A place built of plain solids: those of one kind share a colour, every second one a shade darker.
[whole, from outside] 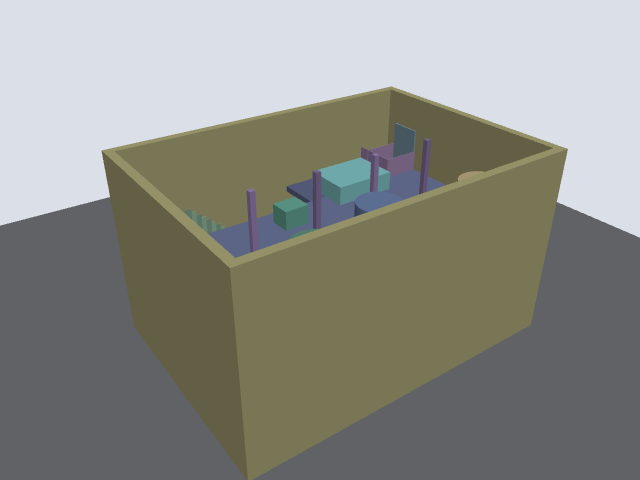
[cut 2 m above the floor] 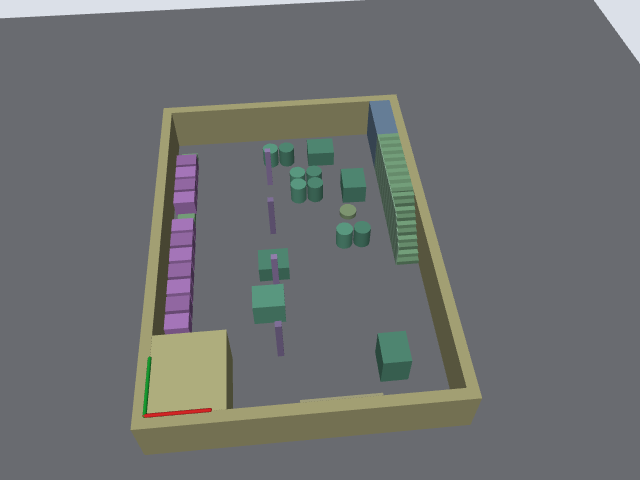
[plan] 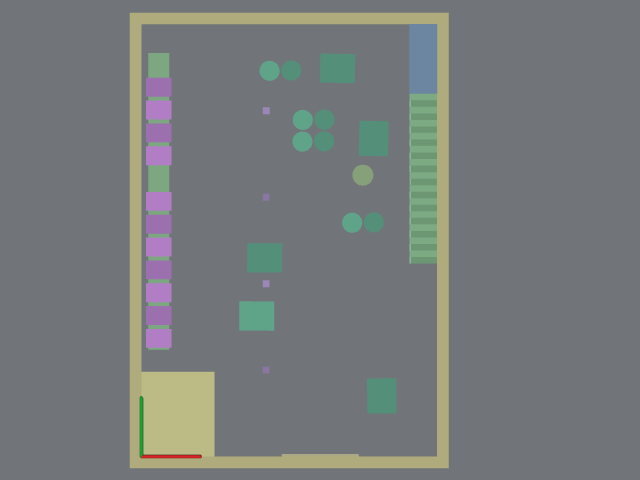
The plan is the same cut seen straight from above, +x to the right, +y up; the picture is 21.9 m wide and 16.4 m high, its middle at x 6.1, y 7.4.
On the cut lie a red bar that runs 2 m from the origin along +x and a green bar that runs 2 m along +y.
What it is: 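The cask floor and the brewing floor of a tower brewery's brewhouse, with the steep straight timber stair of 27 risers, its west side open behind a timber rail, beside a well 1.2 m broad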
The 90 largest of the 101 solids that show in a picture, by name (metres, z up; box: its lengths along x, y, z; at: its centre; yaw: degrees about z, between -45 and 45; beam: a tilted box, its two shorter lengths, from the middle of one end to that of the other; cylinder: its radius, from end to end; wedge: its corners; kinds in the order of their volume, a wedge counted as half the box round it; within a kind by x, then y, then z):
{
 "wall_1": {"box": [0.4, 15.57, 9.06], "at": [-0.2, 7.38, 4.48]},
 "wall_2": {"box": [10.9, 0.4, 9.06], "at": [5.05, -0.2, 4.48]},
 "wall_3": {"box": [10.9, 0.4, 9.06], "at": [5.05, 14.97, 4.48]},
 "wall_4": {"box": [0.4, 15.57, 9.06], "at": [10.3, 7.38, 4.48]},
 "upper_floor_1": {"box": [8.01, 14.79, 0.3], "at": [4.0, 7.38, 5.09]},
 "upper_floor_2": {"box": [1.18, 6.61, 0.3], "at": [8.58, 3.29, 5.09]},
 "upper_floor_3": {"box": [0.96, 6.61, 0.3], "at": [9.63, 3.29, 5.09]},
 "office_1": {"box": [2.5, 2.9, 2.25], "at": [1.25, 1.45, 1.07]},
 "stair_steps_1": {"box": [0.9, 0.23, 0.24], "at": [9.65, 6.71, 0.07]},
 "stair_steps_2": {"box": [0.9, 0.23, 0.44], "at": [9.65, 6.93, 0.17]},
 "stair_steps_3": {"box": [0.9, 0.23, 0.63], "at": [9.65, 7.16, 0.27]},
 "stair_steps_4": {"box": [0.9, 0.23, 0.83], "at": [9.65, 7.38, 0.36]},
 "stair_steps_5": {"box": [0.9, 0.23, 1.02], "at": [9.65, 7.6, 0.46]},
 "stair_steps_6": {"box": [0.9, 0.23, 1.21], "at": [9.65, 7.83, 0.56]},
 "stair_steps_7": {"box": [0.9, 0.23, 1.41], "at": [9.65, 8.05, 0.65]},
 "stair_steps_8": {"box": [0.9, 0.23, 1.6], "at": [9.65, 8.27, 0.75]},
 "stair_steps_9": {"box": [0.9, 0.23, 1.8], "at": [9.65, 8.49, 0.85]},
 "stair_steps_10": {"box": [0.9, 0.23, 1.99], "at": [9.65, 8.72, 0.95]},
 "stair_steps_11": {"box": [0.9, 0.23, 2.18], "at": [9.65, 8.94, 1.04]},
 "stair_steps_12": {"box": [0.9, 0.23, 2.38], "at": [9.65, 9.16, 1.14]},
 "stair_steps_13": {"box": [0.9, 0.23, 2.57], "at": [9.65, 9.39, 1.24]},
 "stair_steps_14": {"box": [0.9, 0.23, 2.77], "at": [9.65, 9.61, 1.33]},
 "stair_steps_15": {"box": [0.9, 0.23, 2.96], "at": [9.65, 9.83, 1.43]},
 "stair_steps_16": {"box": [0.9, 0.23, 3.15], "at": [9.65, 10.06, 1.53]},
 "stair_steps_17": {"box": [0.9, 0.23, 3.35], "at": [9.65, 10.28, 1.62]},
 "stair_steps_18": {"box": [0.9, 0.23, 3.54], "at": [9.65, 10.5, 1.72]},
 "stair_steps_19": {"box": [0.9, 0.23, 3.74], "at": [9.65, 10.72, 1.82]},
 "stair_steps_20": {"box": [0.9, 0.23, 3.93], "at": [9.65, 10.95, 1.92]},
 "stair_steps_21": {"box": [0.9, 0.23, 4.12], "at": [9.65, 11.17, 2.01]},
 "stair_steps_22": {"box": [0.9, 0.23, 4.32], "at": [9.65, 11.39, 2.11]},
 "stair_steps_23": {"box": [0.9, 0.23, 4.51], "at": [9.65, 11.62, 2.21]},
 "stair_steps_24": {"box": [0.9, 0.23, 4.71], "at": [9.65, 11.84, 2.3]},
 "stair_steps_25": {"box": [0.9, 0.23, 4.9], "at": [9.65, 12.06, 2.4]},
 "stair_steps_26": {"box": [0.9, 0.23, 5.09], "at": [9.65, 12.29, 2.5]},
 "stair_head_landing_1": {"box": [0.96, 2.39, 5.29], "at": [9.63, 13.59, 2.59]},
 "load_1": {"box": [1.2, 1.0, 1.13], "at": [3.94, 4.8, 0.52], "yaw": -0.2},
 "load_2": {"box": [1.2, 1.0, 0.82], "at": [4.21, 6.79, 0.36]},
 "load_3": {"cylinder": 0.34, "from": [4.38, 13.18, -0.05], "to": [4.38, 13.18, 0.88]},
 "load_4": {"cylinder": 0.34, "from": [5.12, 13.19, -0.05], "to": [5.12, 13.19, 0.88]},
 "load_5": {"cylinder": 0.34, "from": [5.5, 10.76, -0.05], "to": [5.5, 10.76, 0.88]},
 "load_6": {"cylinder": 0.34, "from": [5.51, 11.5, -0.05], "to": [5.51, 11.5, 0.88]},
 "load_7": {"cylinder": 0.34, "from": [6.24, 10.77, -0.05], "to": [6.24, 10.77, 0.88]},
 "load_8": {"cylinder": 0.34, "from": [6.25, 11.51, -0.05], "to": [6.25, 11.51, 0.88]},
 "load_9": {"box": [1.2, 1.0, 0.82], "at": [6.7, 13.26, 0.36], "yaw": -1.4},
 "load_10": {"cylinder": 0.34, "from": [7.2, 7.99, -0.05], "to": [7.2, 7.99, 0.88]},
 "load_11": {"cylinder": 0.34, "from": [7.94, 8.0, -0.05], "to": [7.94, 8.0, 0.88]},
 "load_12": {"box": [1.0, 1.2, 0.97], "at": [7.94, 10.87, 0.44], "yaw": -1.2},
 "load_13": {"box": [1.0, 1.2, 1.37], "at": [8.21, 2.07, 0.64], "yaw": 0.4},
 "liquor_back_1": {"cylinder": 0.95, "from": [2.17, 7.38, 5.19], "to": [2.17, 7.38, 7.79]},
 "copper_1": {"cylinder": 1.07, "from": [2.17, 1.48, 5.19], "to": [2.17, 1.48, 7.11]},
 "cooler_1": {"box": [2.3, 3.05, 0.96], "at": [8.0, 4.17, 5.67]},
 "mash_tun_1": {"cylinder": 1.09, "from": [2.17, 10.34, 5.19], "to": [2.17, 10.34, 6.98]},
 "cask_1": {"box": [0.88, 0.65, 0.74], "at": [0.59, 4.04, 0.67]},
 "cask_2": {"box": [0.88, 0.65, 0.74], "at": [0.59, 4.82, 0.67]},
 "cask_3": {"box": [0.88, 0.65, 0.74], "at": [0.59, 5.6, 0.67]},
 "cask_4": {"box": [0.88, 0.65, 0.74], "at": [0.59, 6.38, 0.67]},
 "cask_5": {"box": [0.88, 0.65, 0.74], "at": [0.59, 7.16, 0.67]},
 "cask_6": {"box": [0.88, 0.65, 0.74], "at": [0.59, 7.94, 0.67]},
 "cask_7": {"box": [0.88, 0.65, 0.74], "at": [0.59, 8.72, 0.67]},
 "cask_8": {"box": [0.88, 0.65, 0.74], "at": [0.59, 10.28, 0.67]},
 "cask_9": {"box": [0.88, 0.65, 0.74], "at": [0.59, 11.06, 0.67]},
 "cask_10": {"box": [0.88, 0.65, 0.74], "at": [0.59, 11.84, 0.67]},
 "cask_11": {"box": [0.88, 0.65, 0.74], "at": [0.59, 12.62, 0.67]},
 "stillage_1": {"box": [0.72, 10.14, 0.39], "at": [0.59, 8.72, 0.14]},
 "post_1": {"box": [0.24, 0.24, 8.76], "at": [4.26, 2.95, 4.33]},
 "post_2": {"box": [0.24, 0.24, 8.76], "at": [4.26, 5.91, 4.33]},
 "post_3": {"box": [0.24, 0.24, 8.76], "at": [4.26, 8.86, 4.33]},
 "post_4": {"box": [0.24, 0.24, 8.76], "at": [4.26, 11.82, 4.33]},
 "malt_1": {"box": [1.0, 1.2, 0.97], "at": [6.74, 8.53, 5.68], "yaw": 2.0},
 "loading_door_1": {"box": [2.64, 0.09, 2.87], "at": [6.11, 0.04, 1.39]},
 "stair_rail_1": {"box": [0.04, 0.23, 3.35], "at": [9.18, 9.16, 1.63]},
 "stair_rail_2": {"box": [0.04, 0.23, 3.55], "at": [9.18, 9.39, 1.72]},
 "stair_rail_3": {"box": [0.04, 0.23, 3.74], "at": [9.18, 9.61, 1.82]},
 "stair_rail_4": {"box": [0.04, 0.23, 3.94], "at": [9.18, 9.83, 1.92]},
 "stair_rail_5": {"box": [0.04, 0.23, 4.13], "at": [9.18, 10.06, 2.01]},
 "stair_rail_6": {"box": [0.04, 0.23, 4.32], "at": [9.18, 10.28, 2.11]},
 "stair_rail_7": {"box": [0.04, 0.23, 4.52], "at": [9.18, 10.5, 2.21]},
 "stair_rail_8": {"box": [0.04, 0.23, 4.71], "at": [9.18, 10.72, 2.31]},
 "stair_rail_9": {"box": [0.04, 0.23, 4.91], "at": [9.18, 10.95, 2.4]},
 "stair_rail_10": {"box": [0.04, 0.23, 5.1], "at": [9.18, 11.17, 2.5]},
 "stair_rail_11": {"box": [0.04, 0.23, 5.29], "at": [9.18, 11.39, 2.6]},
 "stair_rail_12": {"box": [0.04, 0.23, 5.49], "at": [9.18, 11.62, 2.69]},
 "stair_rail_13": {"box": [0.04, 0.23, 5.68], "at": [9.18, 11.84, 2.79]},
 "stair_rail_14": {"box": [0.04, 0.23, 5.88], "at": [9.18, 12.06, 2.89]},
 "stair_rail_15": {"box": [0.04, 0.29, 6.07], "at": [9.18, 12.32, 2.98]},
 "hoist_door_1": {"box": [1.54, 0.09, 2.12], "at": [8.75, 0.04, 6.3]},
 "hoist_rail_1": {"box": [0.04, 1.93, 1.05], "at": [7.97, 0.93, 5.71]},
 "hoist_rail_2": {"box": [2.22, 0.04, 1.05], "at": [9.03, 1.84, 5.71]},
 "hoist_rail_3": {"box": [0.04, 1.93, 1.05], "at": [9.53, 0.93, 5.71]},
 "hose_coil_1": {"cylinder": 0.36, "from": [7.57, 9.61, -0.05], "to": [7.57, 9.61, 0.23]}
}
